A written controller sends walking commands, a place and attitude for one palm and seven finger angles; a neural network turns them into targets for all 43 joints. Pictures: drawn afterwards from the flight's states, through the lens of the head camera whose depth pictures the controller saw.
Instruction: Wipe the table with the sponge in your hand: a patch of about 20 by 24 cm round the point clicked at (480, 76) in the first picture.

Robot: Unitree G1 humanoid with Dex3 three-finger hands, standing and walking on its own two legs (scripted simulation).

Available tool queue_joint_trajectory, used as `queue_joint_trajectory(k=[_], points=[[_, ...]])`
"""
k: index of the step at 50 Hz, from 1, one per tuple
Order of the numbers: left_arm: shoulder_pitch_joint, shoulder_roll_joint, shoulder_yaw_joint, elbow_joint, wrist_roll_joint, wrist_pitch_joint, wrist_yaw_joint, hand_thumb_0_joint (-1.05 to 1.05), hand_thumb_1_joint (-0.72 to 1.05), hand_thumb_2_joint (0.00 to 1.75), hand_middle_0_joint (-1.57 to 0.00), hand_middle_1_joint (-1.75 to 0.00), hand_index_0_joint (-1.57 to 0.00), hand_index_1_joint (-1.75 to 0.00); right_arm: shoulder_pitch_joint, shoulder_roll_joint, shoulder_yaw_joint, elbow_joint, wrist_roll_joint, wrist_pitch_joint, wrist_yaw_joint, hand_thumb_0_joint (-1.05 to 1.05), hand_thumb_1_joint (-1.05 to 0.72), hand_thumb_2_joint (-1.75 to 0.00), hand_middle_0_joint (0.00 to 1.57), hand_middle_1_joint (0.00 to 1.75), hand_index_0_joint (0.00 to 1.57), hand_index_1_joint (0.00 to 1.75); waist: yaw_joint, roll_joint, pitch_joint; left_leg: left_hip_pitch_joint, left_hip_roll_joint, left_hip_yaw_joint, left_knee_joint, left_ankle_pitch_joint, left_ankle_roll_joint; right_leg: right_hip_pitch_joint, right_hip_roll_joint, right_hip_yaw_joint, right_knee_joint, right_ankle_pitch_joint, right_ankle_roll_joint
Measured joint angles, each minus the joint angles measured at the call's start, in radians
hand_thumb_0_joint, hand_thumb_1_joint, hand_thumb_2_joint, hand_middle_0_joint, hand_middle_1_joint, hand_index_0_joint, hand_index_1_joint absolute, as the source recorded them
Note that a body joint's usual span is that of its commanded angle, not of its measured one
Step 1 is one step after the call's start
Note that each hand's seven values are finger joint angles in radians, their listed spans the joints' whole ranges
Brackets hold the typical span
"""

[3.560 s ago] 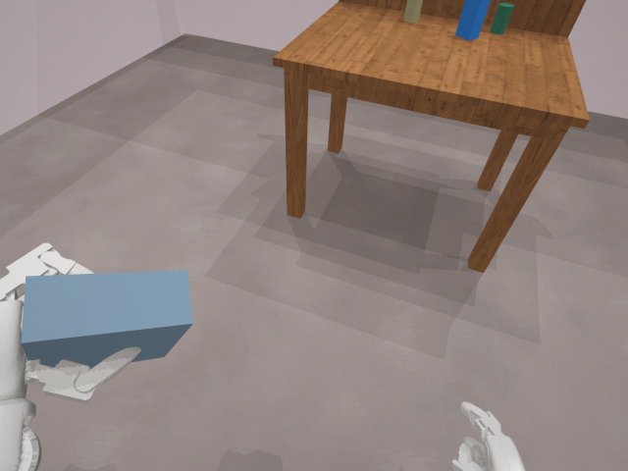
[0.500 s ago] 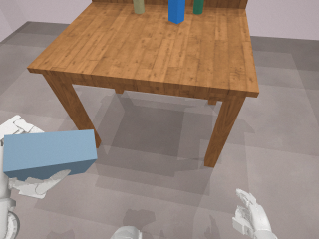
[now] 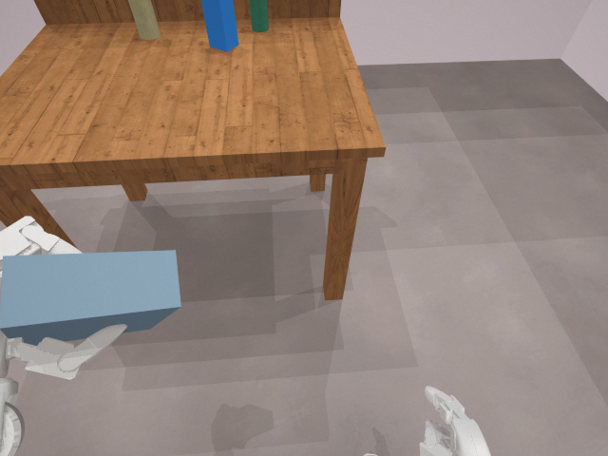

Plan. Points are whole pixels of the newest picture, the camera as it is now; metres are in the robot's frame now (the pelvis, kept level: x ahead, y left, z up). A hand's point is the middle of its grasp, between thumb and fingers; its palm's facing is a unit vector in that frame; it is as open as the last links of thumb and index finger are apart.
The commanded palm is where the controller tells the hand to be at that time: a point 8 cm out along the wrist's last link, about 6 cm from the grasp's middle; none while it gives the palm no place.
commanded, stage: turn to face it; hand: left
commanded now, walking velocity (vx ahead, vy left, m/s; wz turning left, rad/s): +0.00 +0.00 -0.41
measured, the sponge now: (117, 298) +0.22 +0.21 +0.16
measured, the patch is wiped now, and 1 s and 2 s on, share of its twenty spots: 0.00 0.00 0.00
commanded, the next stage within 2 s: take the last steps up to it in 0.28 s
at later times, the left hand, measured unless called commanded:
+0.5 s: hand (150, 317) +0.20 +0.17 +0.17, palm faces +0.25 -0.87 -0.42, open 9.3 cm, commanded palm +0.15 +0.21 +0.18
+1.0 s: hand (179, 293) +0.22 +0.15 +0.18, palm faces +0.26 -0.85 -0.46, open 9.3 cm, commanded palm +0.18 +0.20 +0.18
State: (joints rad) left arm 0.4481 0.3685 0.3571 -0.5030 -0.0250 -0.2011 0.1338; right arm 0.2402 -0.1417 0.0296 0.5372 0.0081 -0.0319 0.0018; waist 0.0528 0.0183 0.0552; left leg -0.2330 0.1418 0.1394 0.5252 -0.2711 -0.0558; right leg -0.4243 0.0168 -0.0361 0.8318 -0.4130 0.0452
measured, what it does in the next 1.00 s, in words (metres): steps on the spot: right foot, then left foot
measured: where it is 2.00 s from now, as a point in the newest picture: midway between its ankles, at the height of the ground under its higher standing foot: outside the picture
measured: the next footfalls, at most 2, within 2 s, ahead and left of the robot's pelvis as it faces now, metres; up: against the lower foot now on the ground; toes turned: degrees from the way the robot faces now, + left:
right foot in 0.08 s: +0.05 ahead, -0.13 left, +0.00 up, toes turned -7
left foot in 0.42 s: +0.01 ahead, +0.09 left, +0.00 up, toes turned -6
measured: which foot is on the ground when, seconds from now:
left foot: down 0.00-0.08, up 0.10-0.40, down 0.42-0.66, up 0.68-1.00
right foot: up 0.00-0.06, down 0.08-0.44, up 0.46-0.62, down 0.64-1.00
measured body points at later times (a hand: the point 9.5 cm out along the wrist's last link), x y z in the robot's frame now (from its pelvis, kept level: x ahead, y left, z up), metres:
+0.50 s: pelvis -0.05 -0.04 +0.00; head -0.04 -0.03 +0.45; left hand +0.18 +0.21 +0.20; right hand +0.05 -0.33 -0.08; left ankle -0.03 +0.09 -0.74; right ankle -0.02 -0.13 -0.71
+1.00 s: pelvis -0.02 -0.05 +0.01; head +0.00 -0.07 +0.46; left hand +0.20 +0.19 +0.20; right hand +0.08 -0.32 -0.10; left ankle +0.06 +0.08 -0.71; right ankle -0.08 -0.14 -0.74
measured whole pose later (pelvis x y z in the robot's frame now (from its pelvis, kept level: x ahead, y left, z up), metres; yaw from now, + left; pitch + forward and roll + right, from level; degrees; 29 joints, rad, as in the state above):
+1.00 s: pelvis -0.02 -0.05 +0.01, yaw -9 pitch +0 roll +3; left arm 0.50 0.36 0.34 -0.48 -0.01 -0.25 0.15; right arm 0.24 -0.24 -0.04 0.63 0.00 -0.06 -0.05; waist 0.01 -0.02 0.05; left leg -0.37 0.05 0.13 0.60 -0.26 0.01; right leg -0.16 -0.07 -0.09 0.48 -0.32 -0.02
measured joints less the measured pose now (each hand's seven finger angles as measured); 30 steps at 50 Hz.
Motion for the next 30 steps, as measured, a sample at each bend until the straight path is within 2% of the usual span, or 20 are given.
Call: queue_joint_trajectory(k=[3,4,5,6,8,9,11,14,18,21,22,24,26,28,30], points=[[-0.022,0.017,0.008,0.001,0.003,0.002,0.001,0.0,-0.43,1.0,-0.83,-1.35,-0.83,-1.35,-0.003,0.02,0.017,0.006,-0.002,-0.028,0.011,0.01,-0.9,-0.9,0.21,0.3,0.21,0.3,0.0,0.016,0.028,-0.025,0.046,0.021,0.062,-0.023,-0.027,0.107,-0.023,-0.026,-0.2,0.074,0.002],[-0.035,0.022,0.011,0.003,0.006,0.001,0.0,0.0,-0.43,1.0,-0.83,-1.35,-0.83,-1.35,-0.008,0.019,0.02,0.008,-0.002,-0.033,0.014,0.01,-0.9,-0.9,0.21,0.3,0.21,0.3,-0.003,0.025,0.041,-0.041,0.066,0.022,0.098,-0.037,-0.038,0.126,-0.018,-0.036,-0.246,0.143,-0.018],[-0.052,0.018,0.006,0.008,0.011,-0.001,-0.001,0.0,-0.43,1.0,-0.83,-1.35,-0.83,-1.35,-0.02,0.012,0.018,0.014,-0.001,-0.034,0.015,0.01,-0.9,-0.9,0.21,0.3,0.21,0.3,-0.015,0.046,0.061,-0.061,0.088,0.007,0.139,-0.048,-0.032,0.123,0.002,-0.048,-0.242,0.163,-0.047],[-0.063,0.015,0.002,0.01,0.009,-0.001,-0.002,0.0,-0.43,1.0,-0.83,-1.35,-0.83,-1.35,-0.033,0.004,0.015,0.023,0.002,-0.029,0.016,0.01,-0.9,-0.9,0.21,0.3,0.21,0.3,-0.026,0.049,0.072,-0.094,0.079,-0.026,0.207,-0.108,-0.025,0.108,0.008,-0.048,-0.224,0.158,-0.072],[-0.053,0.011,0.0,-0.007,-0.002,0.003,-0.001,0.0,-0.43,1.0,-0.83,-1.35,-0.83,-1.35,-0.061,-0.014,0.005,0.043,0.002,-0.008,0.013,0.01,-0.9,-0.9,0.21,0.3,0.21,0.3,-0.041,0.025,0.081,-0.165,0.017,-0.089,0.387,-0.198,-0.017,0.079,0.006,-0.023,-0.212,0.149,-0.098],[-0.031,0.01,0.004,-0.022,-0.007,0.002,0.0,0.0,-0.43,1.0,-0.83,-1.35,-0.83,-1.35,-0.073,-0.025,0.0,0.048,0.0,0.004,0.009,0.01,-0.9,-0.9,0.21,0.3,0.21,0.3,-0.051,0.012,0.083,-0.191,-0.012,-0.105,0.456,-0.209,-0.016,0.073,0.006,-0.007,-0.22,0.157,-0.104],[0.026,0.015,0.015,-0.056,-0.013,-0.003,0.004,0.0,-0.43,1.0,-0.83,-1.35,-0.83,-1.35,-0.087,-0.046,-0.013,0.049,-0.003,0.021,0.0,0.01,-0.9,-0.9,0.21,0.3,0.21,0.3,-0.072,-0.009,0.08,-0.212,-0.052,-0.112,0.503,-0.205,-0.015,0.07,0.009,0.019,-0.252,0.185,-0.104],[0.093,0.04,0.036,-0.097,-0.016,-0.015,0.006,0.0,-0.43,1.0,-0.83,-1.35,-0.83,-1.35,-0.085,-0.074,-0.038,0.042,-0.005,0.03,-0.02,0.01,-0.91,-0.9,0.21,0.3,0.21,0.3,-0.09,-0.034,0.058,-0.193,-0.084,-0.099,0.417,-0.184,-0.009,0.067,0.016,0.047,-0.296,0.224,-0.108],[0.108,0.069,0.058,-0.102,-0.017,-0.024,0.008,0.0,-0.43,1.0,-0.83,-1.35,-0.83,-1.35,-0.059,-0.112,-0.067,0.033,0.0,0.027,-0.04,0.01,-0.91,-0.9,0.2,0.29,0.2,0.3,-0.086,-0.048,0.016,-0.12,-0.107,-0.089,0.215,-0.143,0.008,0.052,0.035,0.061,-0.322,0.254,-0.109],[0.081,0.061,0.056,-0.085,-0.015,-0.02,0.011,0.0,-0.43,1.0,-0.83,-1.35,-0.83,-1.35,-0.038,-0.131,-0.08,0.028,0.003,0.02,-0.052,0.01,-0.91,-0.9,0.2,0.29,0.2,0.3,-0.081,-0.042,-0.01,-0.03,-0.103,-0.085,0.014,-0.037,0.038,0.037,0.055,0.055,-0.302,0.255,-0.103],[0.062,0.057,0.051,-0.071,-0.011,-0.019,0.012,0.0,-0.43,1.0,-0.83,-1.35,-0.83,-1.35,-0.036,-0.125,-0.083,0.033,0.004,0.018,-0.057,0.01,-0.91,-0.9,0.2,0.29,0.2,0.3,-0.074,-0.056,-0.009,-0.023,-0.107,-0.08,0.01,-0.013,0.045,0.035,0.052,0.061,-0.284,0.235,-0.095],[0.043,0.036,0.037,-0.03,-0.003,-0.017,0.014,0.0,-0.43,1.0,-0.83,-1.35,-0.83,-1.35,-0.021,-0.112,-0.078,0.038,0.003,0.009,-0.064,0.01,-0.91,-0.9,0.2,0.29,0.2,0.3,-0.062,-0.062,-0.026,-0.015,-0.102,-0.069,0.012,-0.012,0.048,0.011,0.051,0.057,-0.17,0.095,-0.071],[0.038,0.009,0.016,0.01,0.009,-0.012,0.018,0.0,-0.43,1.0,-0.83,-1.35,-0.83,-1.35,0.0,-0.094,-0.071,0.042,-0.001,-0.013,-0.065,0.01,-0.91,-0.9,0.2,0.29,0.2,0.3,-0.069,-0.045,-0.049,-0.01,-0.092,-0.081,0.006,-0.016,0.053,0.0,0.04,0.026,-0.035,0.034,-0.056],[0.041,-0.012,-0.007,0.031,0.018,-0.003,0.021,0.0,-0.43,1.0,-0.83,-1.35,-0.83,-1.35,0.018,-0.076,-0.057,0.053,-0.002,-0.033,-0.062,0.01,-0.91,-0.9,0.2,0.29,0.2,0.3,-0.067,-0.027,-0.068,-0.006,-0.08,-0.091,0.0,-0.015,0.048,0.032,0.021,-0.008,-0.026,0.001,-0.047],[0.045,-0.021,-0.023,0.036,0.024,0.0,0.025,0.0,-0.43,1.0,-0.83,-1.35,-0.83,-1.35,0.028,-0.058,-0.04,0.063,-0.006,-0.05,-0.06,0.01,-0.91,-0.9,0.2,0.29,0.2,0.3,-0.061,-0.012,-0.077,-0.012,-0.069,-0.096,0.013,-0.021,0.036,0.097,0.002,-0.041,-0.115,-0.016,-0.041]])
